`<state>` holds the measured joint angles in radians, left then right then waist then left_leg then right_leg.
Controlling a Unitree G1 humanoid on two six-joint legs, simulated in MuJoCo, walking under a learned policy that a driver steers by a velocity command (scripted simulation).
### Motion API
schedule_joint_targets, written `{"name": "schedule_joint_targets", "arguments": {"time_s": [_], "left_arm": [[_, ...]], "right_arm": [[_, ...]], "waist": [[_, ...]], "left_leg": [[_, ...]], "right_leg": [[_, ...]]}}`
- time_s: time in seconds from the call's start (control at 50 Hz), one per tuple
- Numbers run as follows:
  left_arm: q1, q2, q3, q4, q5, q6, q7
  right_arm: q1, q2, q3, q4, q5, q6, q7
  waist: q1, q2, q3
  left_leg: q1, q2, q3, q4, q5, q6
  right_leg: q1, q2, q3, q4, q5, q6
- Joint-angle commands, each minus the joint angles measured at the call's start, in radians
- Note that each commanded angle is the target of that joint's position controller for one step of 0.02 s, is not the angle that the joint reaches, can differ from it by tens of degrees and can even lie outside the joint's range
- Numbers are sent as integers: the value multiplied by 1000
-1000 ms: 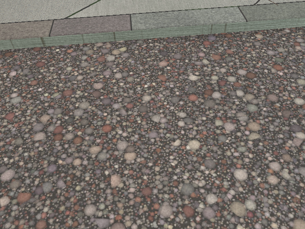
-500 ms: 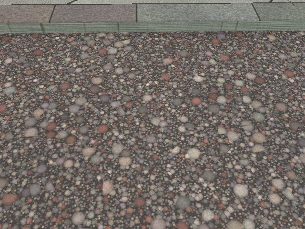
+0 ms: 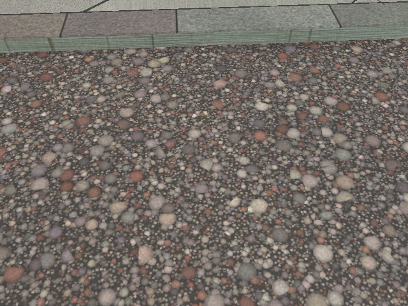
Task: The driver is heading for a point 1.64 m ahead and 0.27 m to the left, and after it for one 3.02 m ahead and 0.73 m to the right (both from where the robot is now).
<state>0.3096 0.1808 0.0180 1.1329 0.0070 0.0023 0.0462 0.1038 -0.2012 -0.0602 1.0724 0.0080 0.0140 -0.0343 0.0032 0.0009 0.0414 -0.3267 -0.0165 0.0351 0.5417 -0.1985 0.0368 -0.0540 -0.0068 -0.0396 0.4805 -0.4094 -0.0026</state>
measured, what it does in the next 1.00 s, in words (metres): walks ahead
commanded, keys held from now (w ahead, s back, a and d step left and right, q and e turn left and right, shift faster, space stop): no key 0.48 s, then w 0.48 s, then no key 0.04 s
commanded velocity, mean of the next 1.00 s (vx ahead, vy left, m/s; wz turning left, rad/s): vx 0.15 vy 0.00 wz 0.00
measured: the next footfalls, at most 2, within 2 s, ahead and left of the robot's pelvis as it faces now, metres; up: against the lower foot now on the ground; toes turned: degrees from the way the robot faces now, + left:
right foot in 1.22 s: +0.43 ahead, -0.09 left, +0.00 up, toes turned -3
left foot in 1.54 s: +0.36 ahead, +0.14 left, +0.00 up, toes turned +2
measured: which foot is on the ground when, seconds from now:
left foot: down 0.00-1.00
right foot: down 0.00-0.78, up 0.80-1.00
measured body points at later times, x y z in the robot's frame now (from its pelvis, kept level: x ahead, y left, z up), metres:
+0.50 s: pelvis -0.01 +0.00 +0.00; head +0.00 +0.00 +0.45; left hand -0.07 +0.22 -0.15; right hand +0.05 -0.25 -0.15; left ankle +0.06 +0.10 -0.73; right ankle -0.09 -0.11 -0.73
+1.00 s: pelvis +0.14 +0.05 +0.02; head +0.15 +0.06 +0.47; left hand +0.25 +0.31 -0.12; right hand +0.11 -0.19 -0.13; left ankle +0.09 +0.13 -0.73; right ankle +0.18 -0.12 -0.64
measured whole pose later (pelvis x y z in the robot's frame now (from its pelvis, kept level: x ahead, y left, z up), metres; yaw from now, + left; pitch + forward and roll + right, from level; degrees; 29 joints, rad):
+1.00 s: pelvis +0.14 +0.05 +0.02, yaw +0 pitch +0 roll +0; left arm 0.20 0.25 0.08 0.93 -0.03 -0.09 0.01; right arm 0.36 -0.18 -0.03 1.11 0.00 -0.10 0.01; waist -0.04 -0.03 -0.01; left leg -0.06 -0.04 0.08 0.28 -0.23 0.06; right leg -0.61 -0.12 0.01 1.10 -0.19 -0.05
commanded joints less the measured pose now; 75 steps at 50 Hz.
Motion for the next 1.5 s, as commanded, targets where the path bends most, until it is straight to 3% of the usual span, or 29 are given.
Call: {"name": "schedule_joint_targets", "arguments": {"time_s": [0.02,0.48,0.5,0.54,0.58,0.6,0.64,0.7,0.74,0.76,0.78,0.8,0.82,0.84,0.86,0.9,0.98,1.04,1.14,1.18,1.22,1.24,1.26,1.28,1.3,1.34,1.38,1.42,1.5], "left_arm": [[98,80,11,-2,1,-9,3],[196,41,12,-18,-2,-30,2],[219,35,12,-9,-3,-29,3],[211,76,26,-26,-13,-26,8],[244,129,43,-43,-25,-39,12],[217,172,59,-52,-30,-52,12],[219,152,61,-57,-22,-75,7],[215,142,61,-68,-33,-77,-11],[160,164,61,-90,-28,-70,-21],[142,169,60,-97,-24,-73,-24],[90,128,47,-133,-23,-81,-26],[107,29,21,-169,-28,-105,-23],[53,76,37,-186,-59,-124,-28],[12,105,42,-203,-71,-132,-35],[-2,113,49,-200,-62,-135,-34],[17,117,67,-191,-41,-119,-31],[-57,96,72,-222,-33,-90,-34],[-188,68,57,-274,-24,-91,-37],[-298,83,46,-304,-25,-86,-58],[-255,129,59,-296,-18,-92,-64],[-89,191,87,-236,-3,-102,-62],[14,252,98,-212,15,-104,-57],[30,262,85,-204,28,-94,-56],[37,189,67,-204,10,-88,-65],[-68,175,60,-222,-8,-86,-65],[-215,128,39,-246,0,-82,-57],[-260,135,40,-239,20,-74,-53],[-242,141,41,-230,30,-68,-44],[-254,158,43,-225,-7,-45,-27]], "right_arm": [[-13,-101,-16,-33,-1,-4,-6],[29,-85,-4,-8,0,-5,-10],[47,-76,-2,2,0,-5,-10],[52,-91,-9,4,10,-7,-9],[-32,-79,-8,-34,18,-35,3],[-72,-72,-5,-55,23,-55,14],[-97,-82,-7,-76,24,-85,32],[-103,-70,-5,-93,36,-113,54],[83,-76,-22,-24,35,-113,60],[227,-117,-46,21,35,-108,59],[394,-217,-77,45,30,-108,50],[491,-267,-72,55,13,-115,52],[388,-186,-39,43,3,-129,51],[284,-142,-21,9,6,-136,52],[213,-114,-7,-11,2,-138,58],[179,-92,8,-21,-7,-135,63],[249,-130,12,-5,-10,-127,38],[238,-146,15,-22,-21,-109,19],[292,-157,10,-5,-4,-90,12],[260,-165,4,-8,1,-84,9],[242,-160,3,-13,2,-78,10],[283,-137,13,-24,-18,-79,12],[459,-5,51,6,-22,-80,22],[448,-62,37,28,3,-80,27],[342,-115,22,-4,23,-73,26],[227,-122,11,-27,11,-46,3],[245,-92,12,-23,0,-19,-11],[251,-72,17,-16,-5,-9,-23],[252,-85,13,2,-20,9,-14]], "waist": [[-1,-1,7],[-3,-9,19],[-1,-14,0],[3,-56,51],[44,-127,132],[44,-172,187],[47,-151,212],[36,-109,179],[-57,-113,92],[-126,-95,14],[-198,80,-59],[-180,308,-185],[-131,193,-115],[-95,137,-26],[-62,59,7],[-18,51,25],[-5,40,63],[-17,46,70],[-42,88,25],[0,102,-13],[83,62,-109],[89,-36,-232],[5,-271,-402],[34,-194,-475],[22,-137,-326],[-12,-41,-160],[-54,-93,-116],[-55,-118,-127],[-76,-116,-125]], "left_leg": [[181,66,-85,-73,151,48],[174,61,-90,-85,129,43],[179,49,-78,-83,20,42],[89,-2,-26,-23,-285,37],[-108,-29,28,114,-292,27],[-210,2,32,207,-195,31],[-379,69,-13,304,-244,46],[-310,70,31,157,-237,49],[106,-36,129,46,-56,45],[301,-49,110,40,-16,61],[483,149,-222,-103,-139,153],[615,401,-745,-340,-218,296],[535,419,-771,-359,-277,281],[441,393,-618,-348,-239,240],[359,348,-483,-360,-169,202],[251,260,-294,-392,-39,154],[222,231,-167,-424,237,163],[178,192,-58,-387,509,141],[240,206,-28,-296,586,123],[303,228,-46,-214,644,101],[311,161,-22,8,667,52],[168,97,11,227,374,10],[-84,-31,-2,571,-407,-49],[-91,-28,-149,685,-506,-60],[-159,14,-129,716,-472,-63],[-148,79,-98,621,-362,-72],[-9,93,-75,442,-313,-70],[54,77,-50,302,-307,-70],[213,49,-2,58,-33,-37]], "right_leg": [[-223,-35,28,-118,100,-16],[-252,-37,31,-133,90,-23],[-243,-34,30,-144,-1,-30],[-264,-59,81,-171,-239,-83],[-206,-193,262,-285,-397,-173],[-166,-297,370,-335,-369,-217],[-33,-356,400,-312,-158,-240],[21,-295,276,-249,47,-190],[-183,-206,158,-135,277,-149],[-255,-159,97,19,470,-121],[-435,-45,-15,379,477,-39],[-621,79,41,726,-106,-3],[-706,22,172,876,-110,-37],[-748,-36,155,894,-22,-72],[-721,-87,136,846,81,-90],[-625,-137,109,740,181,-92],[-659,-143,59,597,254,-38],[-607,-110,21,345,359,-4],[-465,-43,4,119,455,-23],[-405,-25,20,69,426,-59],[-179,8,-1,-41,585,-103],[73,-137,133,35,1015,-145],[354,-405,435,54,1262,-353],[293,-394,536,-35,1025,-376],[156,-351,440,-87,802,-327],[-106,-276,317,-175,533,-250],[-285,-209,224,-223,405,-209],[-315,-192,194,-236,358,-218],[-407,-171,184,-277,-89,-166]]}}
